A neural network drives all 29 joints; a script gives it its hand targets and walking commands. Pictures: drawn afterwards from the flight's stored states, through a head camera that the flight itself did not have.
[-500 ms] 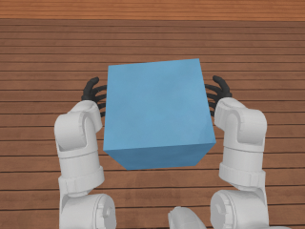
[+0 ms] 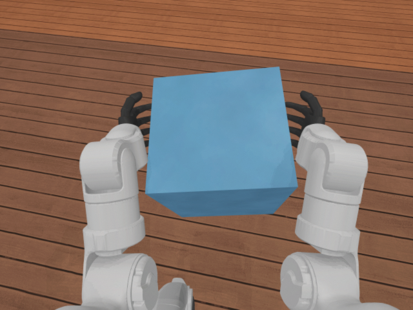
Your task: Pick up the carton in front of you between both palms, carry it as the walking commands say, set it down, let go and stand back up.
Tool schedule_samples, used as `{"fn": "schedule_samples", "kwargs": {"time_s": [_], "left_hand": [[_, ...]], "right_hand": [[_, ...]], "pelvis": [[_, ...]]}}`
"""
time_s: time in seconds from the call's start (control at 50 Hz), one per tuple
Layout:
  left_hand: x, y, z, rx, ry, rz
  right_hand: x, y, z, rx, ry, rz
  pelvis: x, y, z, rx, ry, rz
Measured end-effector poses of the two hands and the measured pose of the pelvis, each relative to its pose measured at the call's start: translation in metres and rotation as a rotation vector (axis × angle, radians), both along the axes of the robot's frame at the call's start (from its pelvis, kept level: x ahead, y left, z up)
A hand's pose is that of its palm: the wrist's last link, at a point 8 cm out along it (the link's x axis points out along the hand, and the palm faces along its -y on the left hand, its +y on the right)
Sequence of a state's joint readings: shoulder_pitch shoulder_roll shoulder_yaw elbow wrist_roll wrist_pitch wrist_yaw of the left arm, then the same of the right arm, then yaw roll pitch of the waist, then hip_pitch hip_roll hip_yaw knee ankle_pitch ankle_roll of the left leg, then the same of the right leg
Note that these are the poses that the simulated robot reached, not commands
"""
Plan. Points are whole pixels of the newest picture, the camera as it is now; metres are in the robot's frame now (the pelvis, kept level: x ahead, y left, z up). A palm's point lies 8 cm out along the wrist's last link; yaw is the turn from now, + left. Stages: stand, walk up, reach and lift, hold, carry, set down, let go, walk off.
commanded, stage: carry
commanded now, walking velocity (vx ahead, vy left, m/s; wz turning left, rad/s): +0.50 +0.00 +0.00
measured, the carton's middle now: (221, 155) +0.39 +0.02 +0.07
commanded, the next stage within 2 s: none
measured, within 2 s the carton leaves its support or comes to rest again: neither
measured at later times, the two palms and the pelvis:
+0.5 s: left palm (177, 27) +0.67 +0.14 +0.18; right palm (306, 32) +0.67 -0.15 +0.18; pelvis +0.31 +0.00 +0.01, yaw +0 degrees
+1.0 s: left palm out of the picture +0.97 +0.16 +0.19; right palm out of the picture +0.94 -0.13 +0.19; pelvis +0.60 +0.04 +0.05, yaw -1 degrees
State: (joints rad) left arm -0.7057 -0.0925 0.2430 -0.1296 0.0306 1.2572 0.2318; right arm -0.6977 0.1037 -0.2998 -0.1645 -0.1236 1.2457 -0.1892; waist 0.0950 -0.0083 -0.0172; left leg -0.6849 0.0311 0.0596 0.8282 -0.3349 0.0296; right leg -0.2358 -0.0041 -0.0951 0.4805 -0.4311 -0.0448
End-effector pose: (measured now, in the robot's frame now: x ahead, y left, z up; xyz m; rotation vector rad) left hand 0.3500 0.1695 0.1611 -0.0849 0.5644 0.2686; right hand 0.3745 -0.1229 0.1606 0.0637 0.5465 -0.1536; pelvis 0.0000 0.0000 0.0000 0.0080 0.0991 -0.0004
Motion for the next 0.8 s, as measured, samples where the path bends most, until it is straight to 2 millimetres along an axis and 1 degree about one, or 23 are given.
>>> {"fn": "schedule_samples", "kwargs": {"time_s": [0.04, 0.08, 0.1, 0.18, 0.24, 0.28, 0.34, 0.4, 0.44, 0.48, 0.5, 0.54, 0.6, 0.64, 0.7, 0.76, 0.8], "left_hand": [[0.031, 0.001, 0.003, -0.001, -0.008, -0.022], [0.064, 0.000, 0.001, -0.003, -0.009, -0.055], [0.080, -0.002, -0.001, -0.006, 0.002, -0.076], [0.132, -0.015, -0.009, -0.013, 0.092, -0.137], [0.166, -0.025, -0.008, -0.015, 0.111, -0.160], [0.189, -0.029, -0.004, -0.016, 0.091, -0.162], [0.224, -0.032, 0.007, -0.014, 0.043, -0.148], [0.262, -0.032, 0.017, -0.001, 0.008, -0.121], [0.288, -0.032, 0.021, 0.008, -0.004, -0.100], [0.312, -0.031, 0.022, 0.016, -0.005, -0.077], [0.321, -0.029, 0.021, 0.016, 0.006, -0.067], [0.337, -0.024, 0.017, 0.007, 0.049, -0.040], [0.358, -0.013, 0.013, -0.003, 0.101, 0.009], [0.376, -0.007, 0.017, -0.011, 0.099, 0.032], [0.410, -0.001, 0.028, -0.008, 0.061, 0.039], [0.450, 0.003, 0.040, -0.007, 0.019, 0.027], [0.480, 0.005, 0.045, -0.008, 0.006, 0.010]], "right_hand": [[0.025, 0.001, 0.003, -0.010, -0.008, -0.017], [0.048, -0.001, 0.003, -0.025, -0.008, -0.043], [0.057, -0.003, 0.001, -0.033, 0.003, -0.059], [0.086, -0.016, -0.010, -0.030, 0.093, -0.127], [0.112, -0.025, -0.008, -0.018, 0.110, -0.164], [0.134, -0.030, -0.001, -0.015, 0.089, -0.177], [0.172, -0.033, 0.014, -0.014, 0.039, -0.177], [0.216, -0.034, 0.025, -0.016, 0.002, -0.157], [0.248, -0.035, 0.027, -0.018, -0.008, -0.133], [0.281, -0.034, 0.024, -0.018, -0.008, -0.095], [0.296, -0.032, 0.022, -0.016, 0.006, -0.072], [0.323, -0.025, 0.016, -0.002, 0.050, -0.023], [0.357, -0.013, 0.013, 0.012, 0.101, 0.007], [0.379, -0.007, 0.016, 0.021, 0.100, 0.017], [0.414, -0.001, 0.027, 0.032, 0.061, 0.019], [0.450, 0.003, 0.038, 0.027, 0.019, 0.011], [0.475, 0.005, 0.043, 0.014, 0.005, 0.000]], "pelvis": [[0.029, 0.008, -0.004, 0.005, -0.005, -0.002], [0.059, 0.017, -0.011, 0.016, -0.021, -0.014], [0.071, 0.021, -0.011, 0.020, -0.025, -0.016], [0.113, 0.031, 0.002, 0.002, -0.020, -0.015], [0.143, 0.034, 0.012, -0.011, -0.013, -0.021], [0.164, 0.034, 0.016, -0.016, -0.010, -0.023], [0.198, 0.030, 0.020, -0.019, -0.003, -0.024], [0.239, 0.021, 0.019, -0.020, 0.001, -0.023], [0.268, 0.013, 0.014, -0.027, -0.004, -0.019], [0.296, 0.004, 0.008, -0.038, -0.018, -0.006], [0.307, 0.001, 0.009, -0.039, -0.022, -0.005], [0.329, -0.004, 0.015, -0.030, -0.022, -0.007], [0.359, -0.008, 0.027, -0.015, -0.016, -0.006], [0.379, -0.009, 0.034, -0.006, -0.013, -0.002], [0.411, -0.007, 0.040, 0.001, -0.007, 0.001], [0.447, -0.001, 0.041, 0.002, -0.001, -0.001], [0.475, 0.005, 0.040, 0.001, -0.001, -0.003]]}}
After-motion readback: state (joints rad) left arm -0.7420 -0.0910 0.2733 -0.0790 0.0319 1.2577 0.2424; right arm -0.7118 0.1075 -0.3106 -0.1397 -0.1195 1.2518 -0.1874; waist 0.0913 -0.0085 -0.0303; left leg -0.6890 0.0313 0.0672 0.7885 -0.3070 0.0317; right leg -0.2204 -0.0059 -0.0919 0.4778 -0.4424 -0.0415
